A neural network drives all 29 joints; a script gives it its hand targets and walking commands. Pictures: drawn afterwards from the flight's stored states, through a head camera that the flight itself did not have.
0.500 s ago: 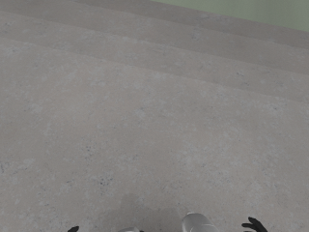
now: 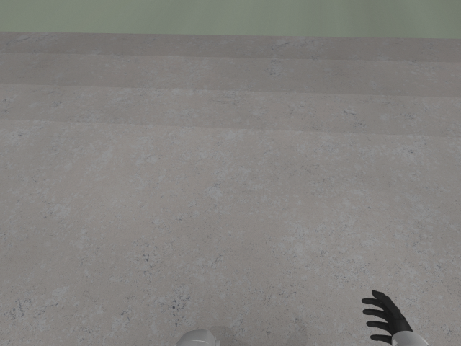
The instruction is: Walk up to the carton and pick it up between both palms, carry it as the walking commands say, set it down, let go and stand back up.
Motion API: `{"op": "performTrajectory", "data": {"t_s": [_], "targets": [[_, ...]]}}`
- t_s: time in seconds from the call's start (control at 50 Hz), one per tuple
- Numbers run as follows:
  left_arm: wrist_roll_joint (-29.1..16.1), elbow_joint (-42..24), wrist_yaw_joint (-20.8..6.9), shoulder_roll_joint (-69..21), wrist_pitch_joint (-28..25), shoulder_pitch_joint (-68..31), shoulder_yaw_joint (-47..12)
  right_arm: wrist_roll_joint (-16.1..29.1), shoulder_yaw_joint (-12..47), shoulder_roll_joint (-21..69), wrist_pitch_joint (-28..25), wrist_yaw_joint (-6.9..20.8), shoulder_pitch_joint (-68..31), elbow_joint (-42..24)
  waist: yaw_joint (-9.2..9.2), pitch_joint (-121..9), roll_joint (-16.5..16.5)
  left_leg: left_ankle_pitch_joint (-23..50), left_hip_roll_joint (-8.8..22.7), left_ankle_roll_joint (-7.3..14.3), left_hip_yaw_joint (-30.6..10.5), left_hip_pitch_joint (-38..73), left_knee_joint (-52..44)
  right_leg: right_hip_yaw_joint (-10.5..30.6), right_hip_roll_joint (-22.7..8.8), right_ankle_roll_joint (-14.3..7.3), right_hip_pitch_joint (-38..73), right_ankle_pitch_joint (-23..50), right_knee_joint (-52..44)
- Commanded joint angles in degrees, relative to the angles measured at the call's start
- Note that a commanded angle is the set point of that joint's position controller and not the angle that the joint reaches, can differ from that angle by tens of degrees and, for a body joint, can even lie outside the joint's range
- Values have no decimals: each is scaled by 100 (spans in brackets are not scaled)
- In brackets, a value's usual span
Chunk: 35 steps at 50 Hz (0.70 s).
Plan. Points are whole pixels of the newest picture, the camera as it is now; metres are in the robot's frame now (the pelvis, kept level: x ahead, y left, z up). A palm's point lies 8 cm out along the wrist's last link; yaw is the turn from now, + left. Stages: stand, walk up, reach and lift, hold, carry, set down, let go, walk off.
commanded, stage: walk up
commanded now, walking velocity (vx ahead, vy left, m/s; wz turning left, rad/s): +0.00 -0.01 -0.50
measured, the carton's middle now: out of the picture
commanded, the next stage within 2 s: none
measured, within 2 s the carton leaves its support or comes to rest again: neither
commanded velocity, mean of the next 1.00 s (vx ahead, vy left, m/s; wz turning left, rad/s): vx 0.00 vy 0.00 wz -0.50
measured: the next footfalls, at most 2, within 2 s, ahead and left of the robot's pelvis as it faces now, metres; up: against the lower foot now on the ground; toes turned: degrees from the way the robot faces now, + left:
left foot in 0.04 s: +0.04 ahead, +0.13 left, +0.00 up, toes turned +5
right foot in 0.58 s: +0.05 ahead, -0.10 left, +0.00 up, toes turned -14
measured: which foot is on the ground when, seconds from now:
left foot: up 0.00-0.02, down 0.04-0.58, up 0.60-1.00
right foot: down 0.00-0.06, up 0.08-0.56, down 0.58-1.00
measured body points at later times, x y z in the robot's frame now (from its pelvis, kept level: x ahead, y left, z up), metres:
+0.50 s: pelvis +0.03 +0.03 +0.01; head +0.07 +0.03 +0.46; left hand +0.14 +0.29 -0.13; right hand +0.07 -0.23 -0.12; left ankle +0.00 +0.13 -0.72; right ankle -0.03 -0.10 -0.66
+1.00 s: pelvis +0.02 +0.02 +0.02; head +0.06 -0.02 +0.46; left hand +0.18 +0.26 -0.10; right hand +0.07 -0.28 -0.11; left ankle +0.04 +0.14 -0.67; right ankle +0.01 -0.09 -0.72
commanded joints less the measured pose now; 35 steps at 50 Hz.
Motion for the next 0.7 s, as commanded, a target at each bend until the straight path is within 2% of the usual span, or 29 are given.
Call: {"op": "performTrajectory", "data": {"t_s": [0.0,0.02,0.04,0.06,0.08,0.1,0.12,0.14,0.16,0.18,0.2,0.22,0.26,0.3,0.32,0.34,0.4,0.42,0.46,0.48,0.5,0.52,0.54,0.56,0.58,0.6,0.64,0.66,0.68], "targets": [[-62,-516,17,1013,-268,-408,83,-118,-353,-503,-204,-51,833,-206,-717,-160,-1359,931,-474,-306,-158,1899,-2392,1490,-694,-590,-1148,2976,-983],[-100,-527,21,864,-266,-353,79,-135,-403,-593,-265,-78,917,-201,-761,-312,-993,1148,-152,-209,-312,2291,-2996,1290,-335,-377,-1313,2254,-425],[-118,-611,25,453,-294,-173,81,-325,-519,-1078,-301,-115,1120,-147,-810,-640,829,1794,1324,193,-1828,2892,-3391,398,215,-82,-2162,979,1136],[-55,-595,42,222,-241,93,52,-319,-538,-1386,-272,-109,1040,-235,-532,-969,1320,2204,2500,527,-2207,2690,-3587,79,55,116,-2430,-1446,2068],[-52,-633,30,432,-155,-113,91,-329,-498,-1262,-244,-109,652,-259,-479,-658,809,1993,2393,740,-1648,1965,-3779,10,-367,233,-2247,-1183,2763],[-13,-624,4,369,-146,-242,136,-313,-452,-912,-230,-108,375,-341,-410,-395,574,1422,2061,457,-1108,1587,-3824,36,-306,266,-2248,-830,3075],[-30,-628,-29,443,-108,-250,160,-315,-400,-736,-266,-146,202,-511,-395,-292,289,1501,1902,569,-972,1488,-3818,68,-167,222,-2250,-644,3224],[-37,-561,-87,399,-85,-262,183,-340,-398,-597,-292,-168,335,-502,-351,-142,293,1869,1790,574,-738,1628,-3741,-50,-244,308,-2327,-443,3246],[-93,-578,-152,517,-94,-251,182,-162,-332,-538,-364,-138,344,-488,-158,-118,576,3474,1561,393,-349,1742,-3385,23,-268,324,-2176,-201,3193],[-56,-629,-195,499,-71,-315,174,-127,-349,-510,-378,-112,622,-476,-210,-302,557,4841,1449,343,-44,2316,-3024,-113,-270,313,-2268,-209,3107],[-61,-607,-211,403,-101,-236,136,-103,-380,-589,-425,-115,994,-413,-264,-630,512,5902,1486,224,50,2873,-2751,-171,-177,344,-2356,-233,3152],[-100,-566,-198,430,-135,-9,125,-69,-400,-640,-446,-122,1002,-392,-186,-906,819,6271,1401,107,171,3267,-2614,-241,-98,386,-2346,-24,3104],[-100,-549,-215,387,-85,-109,97,-48,-409,-593,-418,-117,1027,-389,-261,-893,689,5805,1447,370,391,3476,-2695,-289,-153,391,-2368,38,2960],[-97,-703,-224,353,-3,-481,103,-122,-463,-636,-323,-98,934,-373,-340,-529,716,4785,1540,581,365,3204,-2851,-388,-284,437,-2451,-36,2551],[-88,-729,-247,318,-16,-520,111,-102,-475,-683,-317,-110,1070,-390,-356,-432,668,4814,1425,565,511,2887,-2797,-436,-249,392,-2310,111,2366],[-87,-745,-244,255,-12,-480,86,-165,-449,-734,-334,-96,956,-342,-342,-454,783,4716,1611,671,457,2870,-2795,-466,-325,350,-2272,126,2286],[-91,-755,-235,320,-44,-374,67,-183,-464,-767,-300,-42,796,-384,-284,-362,700,4398,1783,760,431,2799,-2746,-417,-415,335,-2290,-16,2131],[-115,-789,-230,276,-31,-430,67,-187,-468,-814,-257,-44,693,-390,-247,-313,938,4287,1763,790,499,2760,-2720,-469,-440,313,-2224,21,1911],[-84,-806,-238,260,-71,-365,31,-259,-521,-769,-255,-15,630,-452,-284,-423,581,4375,1849,792,479,2771,-2397,-542,-447,182,-1932,-187,1376],[-110,-811,-227,258,-114,-201,-20,-283,-529,-851,-250,18,451,-430,-223,-536,723,4208,1923,695,502,2634,-2261,-596,-467,83,-1655,-191,1012],[-103,-751,-197,338,-185,-145,9,-273,-538,-972,-208,28,268,-376,-156,-634,931,4082,1748,614,569,2553,-1998,-610,-356,-9,-1260,157,448],[-87,-619,-179,438,-215,235,41,-257,-560,-927,-193,39,48,-434,36,-511,545,3756,1534,448,692,2152,-1420,-451,-327,-114,-845,719,-310],[-80,-565,-138,707,-239,459,144,-230,-567,-935,-121,66,-45,-500,166,-777,-128,2436,1109,283,703,1324,-609,169,-441,-351,90,2622,-664],[10,-550,-87,1283,-272,671,310,-166,-448,-669,-77,145,-172,-711,234,-724,-1847,-779,154,-5,564,71,719,1936,-1231,-662,651,4892,-1192],[-8,-615,-54,1594,-258,633,373,-158,-398,-366,12,149,-306,-874,141,-557,-2159,-1371,-255,-97,-36,-639,1377,3060,-1610,-819,499,5145,-1723],[-9,-541,-14,1610,-246,565,315,-156,-323,-386,55,143,-351,-834,112,-163,-1459,-1342,-341,-162,-438,-590,1544,3490,-1753,-960,-58,4042,-2169],[-50,-704,-9,1413,-196,189,274,-180,-354,-562,12,99,-46,-771,-123,-177,-1361,-914,-274,-303,-714,-700,1689,3359,-1337,-890,-26,3087,-2010],[-51,-769,22,1296,-202,-98,281,-163,-390,-532,-5,99,-16,-637,-151,-103,-1354,-706,-182,-320,-728,-724,1593,2968,-1127,-729,-23,2822,-1926],[-51,-671,33,1188,-209,-188,221,-153,-407,-546,-26,82,-31,-528,-224,-49,-1062,-539,-301,-296,-715,-764,1478,2858,-1008,-563,3,2677,-1972]]}}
